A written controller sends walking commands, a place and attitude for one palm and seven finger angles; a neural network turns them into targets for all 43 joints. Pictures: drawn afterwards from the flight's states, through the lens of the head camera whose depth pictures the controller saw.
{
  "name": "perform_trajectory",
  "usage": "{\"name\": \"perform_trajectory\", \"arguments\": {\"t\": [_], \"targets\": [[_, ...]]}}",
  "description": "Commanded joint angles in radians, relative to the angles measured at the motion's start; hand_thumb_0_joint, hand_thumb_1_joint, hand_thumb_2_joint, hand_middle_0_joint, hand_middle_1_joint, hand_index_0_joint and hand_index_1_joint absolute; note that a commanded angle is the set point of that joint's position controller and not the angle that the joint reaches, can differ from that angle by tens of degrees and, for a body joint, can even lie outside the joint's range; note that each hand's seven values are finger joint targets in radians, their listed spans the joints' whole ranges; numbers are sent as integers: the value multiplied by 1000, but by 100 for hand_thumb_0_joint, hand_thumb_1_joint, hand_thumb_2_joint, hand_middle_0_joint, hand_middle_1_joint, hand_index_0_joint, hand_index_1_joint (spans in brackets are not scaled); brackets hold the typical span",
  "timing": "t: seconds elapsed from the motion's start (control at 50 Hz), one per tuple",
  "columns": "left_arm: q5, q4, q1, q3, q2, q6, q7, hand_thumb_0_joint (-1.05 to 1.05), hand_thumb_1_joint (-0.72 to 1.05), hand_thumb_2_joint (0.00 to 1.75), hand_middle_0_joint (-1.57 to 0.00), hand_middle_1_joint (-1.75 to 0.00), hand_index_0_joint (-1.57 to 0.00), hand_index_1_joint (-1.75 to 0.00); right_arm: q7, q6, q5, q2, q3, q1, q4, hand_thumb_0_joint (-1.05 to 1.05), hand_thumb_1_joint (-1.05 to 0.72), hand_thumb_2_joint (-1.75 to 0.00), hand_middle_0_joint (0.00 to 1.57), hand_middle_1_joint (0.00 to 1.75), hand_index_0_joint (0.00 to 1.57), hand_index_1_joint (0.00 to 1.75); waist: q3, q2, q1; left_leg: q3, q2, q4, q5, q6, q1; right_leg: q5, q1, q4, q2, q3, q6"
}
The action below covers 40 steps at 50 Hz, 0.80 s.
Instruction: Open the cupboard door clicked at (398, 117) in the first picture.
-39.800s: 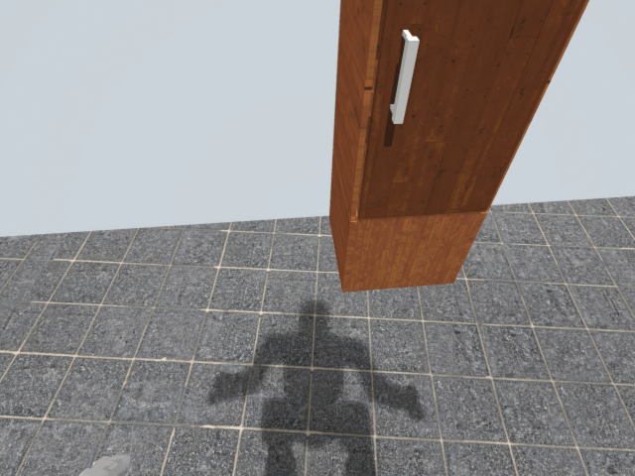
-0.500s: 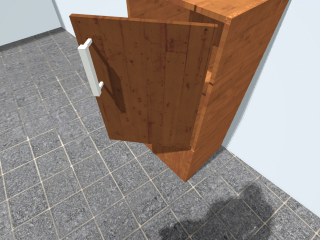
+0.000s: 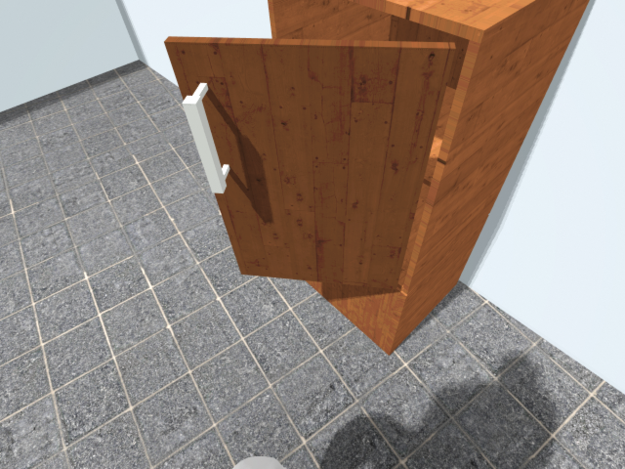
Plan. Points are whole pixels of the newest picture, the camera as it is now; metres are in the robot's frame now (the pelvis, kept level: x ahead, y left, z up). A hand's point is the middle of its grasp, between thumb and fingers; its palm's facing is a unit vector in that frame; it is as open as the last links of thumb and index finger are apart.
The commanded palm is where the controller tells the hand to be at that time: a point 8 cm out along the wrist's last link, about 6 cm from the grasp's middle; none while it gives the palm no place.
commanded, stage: come to a stop and stand still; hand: left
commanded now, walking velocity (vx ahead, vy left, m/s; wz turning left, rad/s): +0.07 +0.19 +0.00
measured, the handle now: (211, 141) +0.57 +0.22 +0.10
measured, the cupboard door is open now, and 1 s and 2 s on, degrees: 39 39 39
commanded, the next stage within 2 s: look again from close up in 1.84 s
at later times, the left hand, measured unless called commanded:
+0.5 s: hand out of the picture +0.06 +0.27 -0.18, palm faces +0.03 -0.98 -0.19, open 7.4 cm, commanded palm none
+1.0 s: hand out of the picture +0.07 +0.19 -0.17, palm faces +0.05 -0.97 -0.22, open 7.3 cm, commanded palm none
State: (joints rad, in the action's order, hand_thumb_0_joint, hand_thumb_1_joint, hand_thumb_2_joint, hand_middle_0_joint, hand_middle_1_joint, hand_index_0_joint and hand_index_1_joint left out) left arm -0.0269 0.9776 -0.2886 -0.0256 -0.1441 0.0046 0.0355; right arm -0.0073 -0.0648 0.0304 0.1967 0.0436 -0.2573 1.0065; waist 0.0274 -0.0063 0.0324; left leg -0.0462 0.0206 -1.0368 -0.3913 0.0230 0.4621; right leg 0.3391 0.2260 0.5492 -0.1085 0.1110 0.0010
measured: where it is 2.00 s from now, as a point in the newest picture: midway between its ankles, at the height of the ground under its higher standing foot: outside the picture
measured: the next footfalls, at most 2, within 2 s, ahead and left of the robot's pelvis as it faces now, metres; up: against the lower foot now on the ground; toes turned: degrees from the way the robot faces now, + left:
left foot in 0.22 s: +0.08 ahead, +0.20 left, +0.00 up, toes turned +5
right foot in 0.66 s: +0.03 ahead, -0.07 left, +0.00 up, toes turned -1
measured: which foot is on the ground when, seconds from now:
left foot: up 0.00-0.20, down 0.22-0.66, up 0.68-0.84, down 0.86-1.00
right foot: down 0.00-0.22, up 0.24-0.64, down 0.66-1.00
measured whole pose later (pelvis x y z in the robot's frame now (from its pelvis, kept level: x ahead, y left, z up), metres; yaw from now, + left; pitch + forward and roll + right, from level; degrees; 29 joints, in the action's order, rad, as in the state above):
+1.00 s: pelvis +0.01 +0.01 +0.00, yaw +1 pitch +0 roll +0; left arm -0.01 0.99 -0.25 -0.01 -0.16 0.00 0.03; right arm 0.03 -0.01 0.03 0.15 0.00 -0.32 1.04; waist -0.01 -0.02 -0.01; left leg -0.09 -0.02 -0.54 -0.31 -0.02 0.24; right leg 0.31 0.22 0.53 0.03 0.08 -0.06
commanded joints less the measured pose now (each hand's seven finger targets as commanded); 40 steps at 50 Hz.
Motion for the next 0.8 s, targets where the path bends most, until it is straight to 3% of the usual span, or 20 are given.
{"name": "perform_trajectory", "arguments": {"t": [0.0, 0.08, 0.14, 0.16, 0.18, 0.2, 0.22, 0.24, 0.26, 0.32, 0.38, 0.54, 0.6, 0.62, 0.64, 0.66, 0.68, 0.7, 0.74, 0.78], "targets": [[-7, -30, -68, -57, -218, 26, 8, 0, 90, 90, -20, -30, -20, -30, -17, 30, -11, 40, 10, 34, -87, 0, -90, -90, 20, 30, 20, 30, 28, 179, 8, -13, -55, 30, 67, 28, 103, -429, -60, -239, -224, -167, -141], [-17, -24, -69, -71, -252, 14, 0, 0, 90, 90, -20, -30, -20, -30, -18, 41, -20, 22, 6, 79, -108, 0, -90, -90, 20, 30, 20, 30, 23, 219, 25, -70, -38, 266, 62, 31, -18, -337, -23, -209, -212, -130, -124], [-13, -17, -39, -63, -233, -3, 1, 0, 90, 90, -20, -30, -20, -30, -6, 66, -20, 22, 3, -21, -69, 0, -90, -90, 20, 30, 20, 30, -21, 214, -25, -96, -13, 521, 193, 17, -263, -244, 62, -89, -134, -74, -67], [-8, -13, -58, -54, -194, -9, 1, 0, 90, 90, -20, -30, -20, -30, 1, 78, -18, 63, 8, -96, -41, 0, -90, -90, 20, 30, 20, 30, -80, 90, -48, -59, -58, 613, 274, 15, -380, -162, 70, 36, -84, -42, -39], [2, -20, -97, -35, -119, -20, 0, 0, 90, 90, -20, -30, -20, -30, 9, 90, -13, 152, 28, -156, -33, 0, -90, -90, 20, 30, 20, 30, -128, -179, -59, 172, -250, 634, 497, -30, -475, 138, 194, 194, 13, 12, 18], [8, -25, -98, -24, -91, -28, 6, 0, 90, 90, -20, -30, -20, -30, 21, 86, -12, 209, 34, -176, -30, 0, -90, -90, 20, 30, 20, 30, -135, -301, -71, 349, -386, 719, 629, -121, -398, 336, 218, 340, 60, -48, 29], [9, -31, -92, -27, -107, -29, 9, 0, 90, 90, -20, -30, -20, -30, 27, 78, -4, 203, 27, -147, -43, 0, -90, -90, 20, 30, 20, 30, -102, -184, -68, 362, -428, 743, 534, -192, -308, 297, 188, 420, 45, -112, 4], [7, -23, -65, -20, -78, -23, 4, 0, 90, 90, -20, -30, -20, -30, 40, 87, 4, 170, 19, -102, -41, 0, -90, -90, 20, 30, 20, 30, -42, -122, -56, 335, -404, 744, 602, -199, -275, 241, 210, 445, 35, -114, 0], [5, 12, -67, -25, -79, -25, 1, 0, 90, 90, -20, -30, -20, -30, 47, 90, 6, 152, 13, -66, -27, 0, -90, -90, 20, 30, 20, 30, -50, -215, -43, 302, -379, 724, 691, -179, -274, 198, 209, 471, 30, -136, 7], [4, 13, -57, -38, -118, -40, -19, 0, 90, 90, -20, -30, -20, -30, 58, 84, 4, 132, 5, -43, -23, 0, -90, -90, 20, 30, 20, 30, -20, -181, -40, 183, -342, 686, 808, -174, -263, 122, 217, 512, 51, -130, 18], [0, -11, -16, -46, -122, -56, -28, 0, 90, 90, -20, -30, -20, -30, 72, 81, 4, 135, 20, -75, -7, 0, -90, -90, 20, 30, 20, 30, -29, -127, -53, 187, -362, 687, 790, -186, -305, 114, 257, 518, 71, -131, 25], [8, -45, 36, -39, -81, -47, -32, 0, 90, 90, -20, -30, -20, -30, 55, 68, 11, 167, 38, -47, -11, 0, -90, -90, 20, 30, 20, 30, -62, -189, -57, 194, -320, 705, 505, -175, -267, 102, 95, 171, 86, -74, 12], [6, -20, -38, -44, -107, -24, -25, 0, 90, 90, -20, -30, -20, -30, 44, 62, -2, 138, 36, -44, -9, 0, -90, -90, 20, 30, 20, 30, -79, -87, -15, 139, -237, 606, 314, -100, -157, -123, -123, -156, 83, -66, 8], [3, 9, -116, -35, -146, -15, 13, 0, 90, 90, -20, -30, -20, -30, 44, 77, -35, 154, 38, 88, -67, 0, -90, -90, 20, 30, 20, 30, -50, 71, 49, -22, -159, 419, 145, -17, -154, -258, -43, -246, -7, -194, 4], [-2, -53, 3, -24, -209, -7, 6, 0, 90, 90, -20, -30, -20, -30, 20, 55, -17, 59, 17, 44, -106, 0, -90, -90, 20, 30, 20, 30, 11, 203, -28, -34, -73, 259, -81, -5, -34, 67, 76, -325, -128, -332, -67], [-2, -78, 53, -15, -197, -3, 3, 0, 90, 90, -20, -30, -20, -30, 8, 47, -3, 63, 18, 6, -97, 0, -90, -90, 20, 30, 20, 30, 27, 83, -50, -10, -75, 159, -56, -14, -42, 150, 135, -327, -124, -317, -122], [-3, -84, 88, -18, -184, 11, 5, 0, 90, 90, -20, -30, -20, -30, 0, 41, 1, 45, 17, -36, -84, 0, -90, -90, 20, 30, 20, 30, -10, 48, -79, -13, -80, 156, -13, -16, -49, 109, 98, -315, -100, -273, -136], [0, -93, 89, -29, -183, 16, 9, 0, 90, 90, -20, -30, -20, -30, 1, 42, 3, 53, 16, -58, -78, 0, -90, -90, 20, 30, 20, 30, -22, 149, -82, -5, -79, 123, 14, -26, -33, -8, 75, -275, -80, -252, -139], [2, -95, 101, -26, -160, 19, 14, 0, 90, 90, -20, -30, -20, -30, 9, 51, -4, 54, 11, -71, -91, 0, -90, -90, 20, 30, 20, 30, -27, 234, -80, 0, -85, 148, -9, -31, -46, -121, 58, -244, -89, -224, -161], [0, -93, 93, -23, -157, 20, 16, 0, 90, 90, -20, -30, -20, -30, 13, 60, -8, 29, -1, -65, -88, 0, -90, -90, 20, 30, 20, 30, -9, 147, -73, -21, -75, 331, -8, -26, -136, -137, 78, -208, -79, -205, -161]]}}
